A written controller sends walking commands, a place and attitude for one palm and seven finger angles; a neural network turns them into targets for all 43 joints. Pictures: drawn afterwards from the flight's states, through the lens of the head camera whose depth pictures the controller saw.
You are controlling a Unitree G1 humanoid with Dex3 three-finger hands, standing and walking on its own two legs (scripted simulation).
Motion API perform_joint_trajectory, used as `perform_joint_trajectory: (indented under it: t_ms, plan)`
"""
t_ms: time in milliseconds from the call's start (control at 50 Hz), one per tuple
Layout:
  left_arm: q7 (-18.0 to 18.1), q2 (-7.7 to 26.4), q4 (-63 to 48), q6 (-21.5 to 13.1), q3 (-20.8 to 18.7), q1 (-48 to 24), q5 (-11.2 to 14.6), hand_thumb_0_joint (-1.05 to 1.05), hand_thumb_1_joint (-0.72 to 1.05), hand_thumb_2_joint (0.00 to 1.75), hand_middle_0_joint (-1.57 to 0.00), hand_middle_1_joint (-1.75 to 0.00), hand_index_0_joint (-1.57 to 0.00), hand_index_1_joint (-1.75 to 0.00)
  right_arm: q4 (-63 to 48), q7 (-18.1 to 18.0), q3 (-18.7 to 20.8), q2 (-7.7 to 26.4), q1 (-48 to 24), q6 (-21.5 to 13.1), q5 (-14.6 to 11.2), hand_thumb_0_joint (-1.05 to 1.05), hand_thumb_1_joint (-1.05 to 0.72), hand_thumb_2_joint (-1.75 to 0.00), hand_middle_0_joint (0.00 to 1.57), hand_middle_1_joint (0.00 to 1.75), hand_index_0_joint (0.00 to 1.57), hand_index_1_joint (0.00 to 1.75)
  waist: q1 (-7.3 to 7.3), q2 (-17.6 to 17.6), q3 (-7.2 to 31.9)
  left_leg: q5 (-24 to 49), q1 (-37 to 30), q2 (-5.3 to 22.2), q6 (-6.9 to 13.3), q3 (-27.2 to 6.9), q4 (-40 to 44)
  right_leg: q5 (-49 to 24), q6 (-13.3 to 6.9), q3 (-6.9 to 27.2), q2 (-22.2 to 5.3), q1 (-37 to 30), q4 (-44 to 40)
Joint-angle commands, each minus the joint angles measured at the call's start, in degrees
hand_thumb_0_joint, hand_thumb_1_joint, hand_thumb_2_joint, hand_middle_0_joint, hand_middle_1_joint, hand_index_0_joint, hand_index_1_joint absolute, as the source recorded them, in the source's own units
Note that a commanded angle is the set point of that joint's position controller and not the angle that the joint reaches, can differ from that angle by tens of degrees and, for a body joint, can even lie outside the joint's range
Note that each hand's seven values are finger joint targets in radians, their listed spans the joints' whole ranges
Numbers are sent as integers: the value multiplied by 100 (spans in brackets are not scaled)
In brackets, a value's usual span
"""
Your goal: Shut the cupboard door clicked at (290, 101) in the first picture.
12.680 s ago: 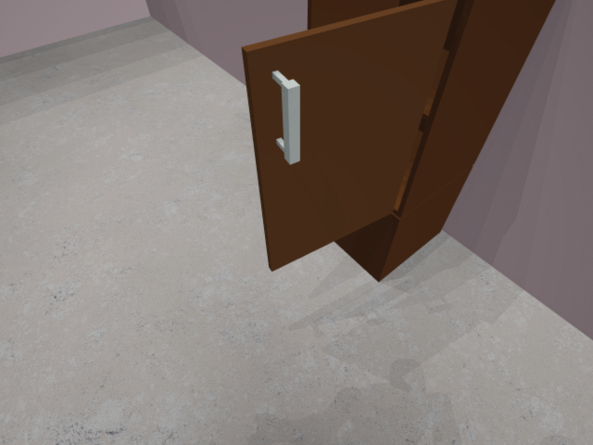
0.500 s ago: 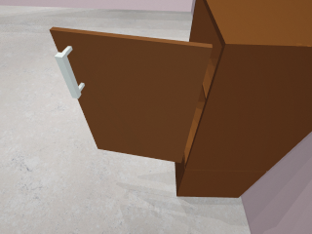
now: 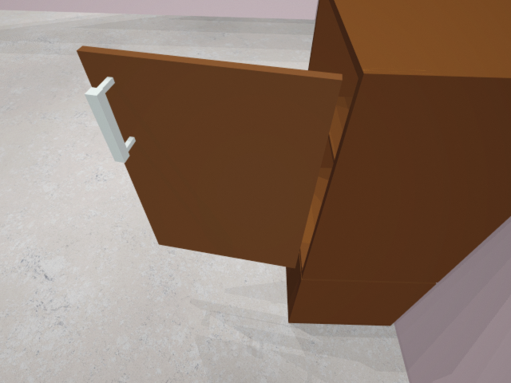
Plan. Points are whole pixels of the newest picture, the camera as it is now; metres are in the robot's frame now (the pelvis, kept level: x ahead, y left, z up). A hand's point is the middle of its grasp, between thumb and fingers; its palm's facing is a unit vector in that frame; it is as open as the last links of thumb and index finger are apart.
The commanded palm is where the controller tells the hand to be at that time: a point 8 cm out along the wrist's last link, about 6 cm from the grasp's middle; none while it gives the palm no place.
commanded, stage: look again from close up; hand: left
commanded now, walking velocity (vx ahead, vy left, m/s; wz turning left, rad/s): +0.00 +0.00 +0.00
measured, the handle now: (115, 121) +0.50 +0.29 +0.13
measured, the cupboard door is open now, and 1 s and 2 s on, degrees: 81 81 81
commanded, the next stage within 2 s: shuffle to correct the standing spot in 0.26 s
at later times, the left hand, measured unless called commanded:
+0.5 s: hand out of the picture -0.01 +0.18 -0.17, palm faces +0.04 -0.98 -0.21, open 7.3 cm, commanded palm none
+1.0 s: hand out of the picture +0.03 +0.25 -0.18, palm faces -0.02 -0.96 -0.29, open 7.3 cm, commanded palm none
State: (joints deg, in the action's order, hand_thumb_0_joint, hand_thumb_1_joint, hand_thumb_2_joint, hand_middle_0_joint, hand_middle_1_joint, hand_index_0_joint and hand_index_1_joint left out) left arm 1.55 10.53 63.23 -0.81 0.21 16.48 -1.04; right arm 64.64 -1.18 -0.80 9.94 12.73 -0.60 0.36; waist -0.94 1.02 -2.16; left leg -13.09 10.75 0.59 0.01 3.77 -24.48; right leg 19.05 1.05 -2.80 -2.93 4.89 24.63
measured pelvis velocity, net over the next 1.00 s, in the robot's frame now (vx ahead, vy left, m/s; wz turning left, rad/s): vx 0.00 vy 0.05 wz -0.08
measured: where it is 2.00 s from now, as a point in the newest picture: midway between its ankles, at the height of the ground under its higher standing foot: outside the picture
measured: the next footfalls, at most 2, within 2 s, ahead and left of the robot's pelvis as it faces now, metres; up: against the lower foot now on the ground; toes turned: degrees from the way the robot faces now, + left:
right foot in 1.50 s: +0.01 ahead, +0.00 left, +0.00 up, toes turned -15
left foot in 1.82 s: +0.11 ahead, +0.31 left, +0.00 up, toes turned -3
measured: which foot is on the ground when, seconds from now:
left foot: down 0.00-1.00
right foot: down 0.00-1.00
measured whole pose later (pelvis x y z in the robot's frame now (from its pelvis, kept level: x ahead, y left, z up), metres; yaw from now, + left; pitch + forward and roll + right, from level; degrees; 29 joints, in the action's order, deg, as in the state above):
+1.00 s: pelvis +0.00 +0.05 -0.01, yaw -5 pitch +1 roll +1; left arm 2.8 11.0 57.5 1.1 -2.3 16.6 -1.9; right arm 56.3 -0.2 1.3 11.0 14.9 2.3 1.2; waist -1.7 -0.1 -3.2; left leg -18.5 15.0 -1.4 3.7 10.0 -32.7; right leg 23.2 3.5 3.6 -5.9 12.0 34.4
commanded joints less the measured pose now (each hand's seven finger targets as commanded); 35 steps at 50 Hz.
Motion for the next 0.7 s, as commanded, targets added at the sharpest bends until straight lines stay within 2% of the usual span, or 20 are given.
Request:
perform_joint_trajectory:
  t_ms: [0,60,140,200,220,320,340,440,500,540,620,680]
  plan:
    - [56,714,-146,-38,-112,410,26,0,90,90,-20,-30,-20,-30,-178,-68,138,668,188,-100,-2,0,-90,-90,20,30,20,30,-4,-5,-67,1495,-264,521,173,-425,258,-1701,-212,323,-409,405,-399]
    - [52,702,-131,-28,-106,379,32,0,90,90,-20,-30,-20,-30,-188,-64,131,686,171,-91,6,0,-90,-90,20,30,20,30,14,-107,-71,1401,-264,521,153,-428,293,-1531,-209,335,-411,453,-418]
    - [49,735,-136,-43,-117,378,29,0,90,90,-20,-30,-20,-30,-190,-65,136,697,149,-95,2,0,-90,-90,20,30,20,30,3,32,-54,1419,-262,522,152,-444,283,-1646,-213,323,-425,410,-428]
    - [43,738,-149,-44,-124,390,23,0,90,90,-20,-30,-20,-30,-187,-67,139,686,138,-95,0,0,-90,-90,20,30,20,30,-11,40,-109,1386,-240,516,153,-439,301,-1645,-213,316,-416,408,-470]
    - [47,724,-149,-46,-125,392,25,0,90,90,-20,-30,-20,-30,-198,-67,143,696,136,-99,10,0,-90,-90,20,30,20,30,1,-4,-3,1456,-291,514,149,-448,284,-1722,-224,347,-425,385,-432]
    - [39,709,-138,-36,-122,388,26,0,90,90,-20,-30,-20,-30,-181,-67,131,679,126,-94,7,0,-90,-90,20,30,20,30,-11,-48,-143,1312,-229,513,140,-464,342,-1482,-223,341,-410,448,-502]
    - [38,713,-130,-39,-125,390,28,0,90,90,-20,-30,-20,-30,-185,-66,132,685,152,-97,10,0,-90,-90,20,30,20,30,-1,-59,-56,1341,-256,512,137,-467,343,-1489,-221,341,-416,418,-486]
    - [75,719,-138,-28,-164,483,19,0,90,90,-20,-30,-20,-30,-248,-52,143,623,224,-28,27,0,-90,-90,20,30,20,30,-43,-16,1,1053,-140,433,63,-307,197,-1841,-371,593,-609,344,-432]
    - [92,774,-180,0,-207,536,2,0,90,90,-20,-30,-20,-30,-327,-33,165,584,225,29,29,0,-90,-90,20,30,20,30,-79,167,-222,681,88,373,16,-178,130,-1728,-463,796,-729,411,-479]
    - [101,827,-213,15,-245,540,-2,0,90,90,-20,-30,-20,-30,-402,-22,182,594,273,44,45,0,-90,-90,20,30,20,30,-72,186,-171,591,172,344,-13,-117,70,-1736,-533,931,-828,392,-427]
    - [122,867,-294,46,-306,597,-16,0,90,90,-20,-30,-20,-30,-561,-13,226,615,308,61,49,0,-90,-90,20,30,20,30,-93,363,-170,624,253,324,-18,-17,-99,-2068,-615,1079,-915,389,-252]
    - [136,848,-364,84,-343,605,-29,0,90,90,-20,-30,-20,-30,-660,-9,266,651,376,71,58,0,-90,-90,20,30,20,30,-78,251,-182,794,114,368,14,10,-151,-2000,-608,1069,-866,625,-74]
